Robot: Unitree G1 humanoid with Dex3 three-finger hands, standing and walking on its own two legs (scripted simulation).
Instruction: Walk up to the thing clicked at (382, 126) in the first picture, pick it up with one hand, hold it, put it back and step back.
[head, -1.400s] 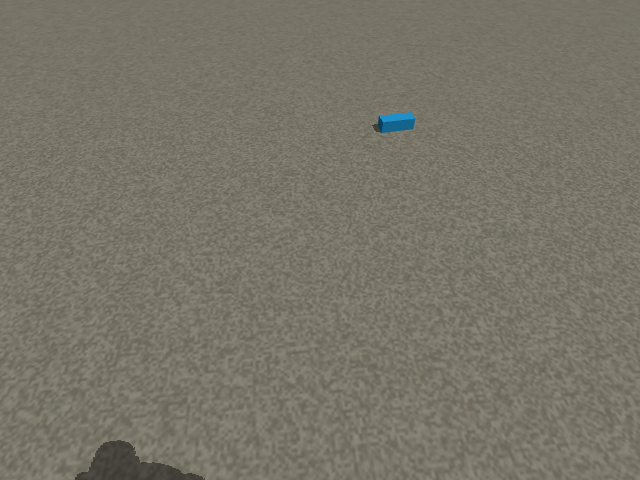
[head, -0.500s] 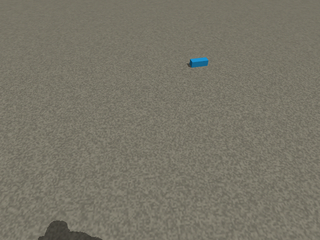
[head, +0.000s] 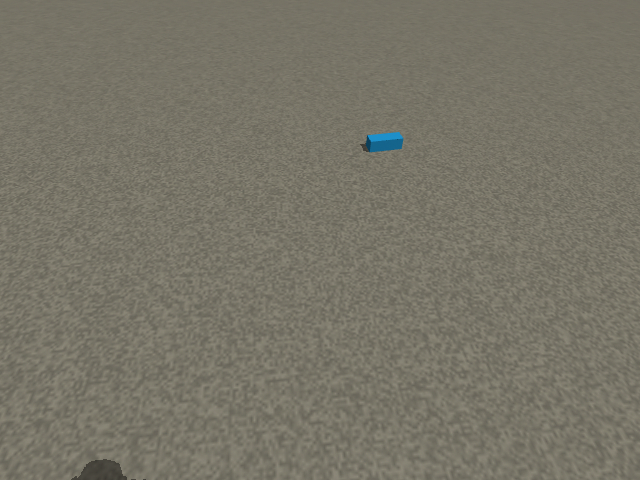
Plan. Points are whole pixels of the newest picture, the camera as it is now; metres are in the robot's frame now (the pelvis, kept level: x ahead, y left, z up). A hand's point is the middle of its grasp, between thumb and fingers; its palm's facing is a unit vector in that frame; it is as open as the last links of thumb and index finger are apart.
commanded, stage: walk up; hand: left
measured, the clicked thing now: (384, 142) +2.07 -0.37 -0.74
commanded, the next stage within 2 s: none
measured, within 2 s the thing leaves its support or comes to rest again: neither
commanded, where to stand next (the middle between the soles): +1.68 -0.66 m, yaw +14 degrees
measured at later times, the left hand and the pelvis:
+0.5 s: hand (182, 465) +0.21 +0.22 -0.19, palm faces +0.11 -0.95 -0.29, open 7.4 cm; pelvis +0.23 -0.06 -0.02, yaw +7 degrees
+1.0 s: hand (265, 252) +0.59 +0.13 -0.12, palm faces +0.14 -0.91 -0.38, open 7.4 cm; pelvis +0.52 -0.17 -0.01, yaw +8 degrees
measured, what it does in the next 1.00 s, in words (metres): walks ahead: right foot, then left foot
